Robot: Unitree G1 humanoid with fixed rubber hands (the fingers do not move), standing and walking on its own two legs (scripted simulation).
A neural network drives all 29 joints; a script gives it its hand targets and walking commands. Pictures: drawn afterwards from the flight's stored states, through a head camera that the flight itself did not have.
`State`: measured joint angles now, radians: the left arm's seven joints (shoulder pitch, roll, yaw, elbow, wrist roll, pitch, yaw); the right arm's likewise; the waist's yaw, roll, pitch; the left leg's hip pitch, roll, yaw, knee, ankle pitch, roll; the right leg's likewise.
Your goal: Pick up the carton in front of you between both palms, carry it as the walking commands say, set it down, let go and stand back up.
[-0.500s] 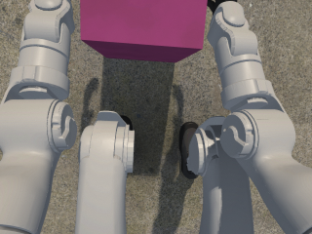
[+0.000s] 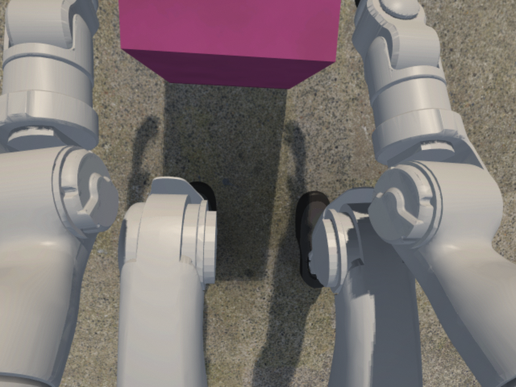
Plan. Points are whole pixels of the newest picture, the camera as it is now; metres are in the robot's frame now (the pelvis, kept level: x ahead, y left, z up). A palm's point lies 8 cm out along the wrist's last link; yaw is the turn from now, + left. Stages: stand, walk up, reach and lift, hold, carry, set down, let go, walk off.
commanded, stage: set down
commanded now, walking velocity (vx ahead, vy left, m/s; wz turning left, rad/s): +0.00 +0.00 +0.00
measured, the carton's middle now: out of the picture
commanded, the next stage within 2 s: let go in 1.54 s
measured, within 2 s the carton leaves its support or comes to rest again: rests again in 0.26 s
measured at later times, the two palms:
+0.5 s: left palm out of the picture +0.53 +0.28 -0.19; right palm out of the picture +0.55 -0.11 -0.19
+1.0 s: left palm out of the picture +0.55 +0.29 -0.02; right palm out of the picture +0.57 -0.09 -0.02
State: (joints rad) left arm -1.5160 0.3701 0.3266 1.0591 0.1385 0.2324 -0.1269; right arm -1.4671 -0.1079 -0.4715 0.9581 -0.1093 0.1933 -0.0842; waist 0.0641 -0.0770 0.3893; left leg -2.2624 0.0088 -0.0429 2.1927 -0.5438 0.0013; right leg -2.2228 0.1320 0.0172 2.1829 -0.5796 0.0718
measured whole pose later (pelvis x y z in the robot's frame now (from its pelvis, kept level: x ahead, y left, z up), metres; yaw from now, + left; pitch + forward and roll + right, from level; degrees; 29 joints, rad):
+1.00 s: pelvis +0.01 +0.01 +0.09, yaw +1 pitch +44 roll -4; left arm -1.38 0.46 0.22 1.07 -0.06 0.15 -0.03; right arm -1.28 -0.16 -0.27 0.87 0.06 0.18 -0.20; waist 0.02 -0.03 0.08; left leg -2.13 -0.03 -0.05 1.86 -0.50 0.00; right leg -2.07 0.08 0.02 1.85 -0.56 0.06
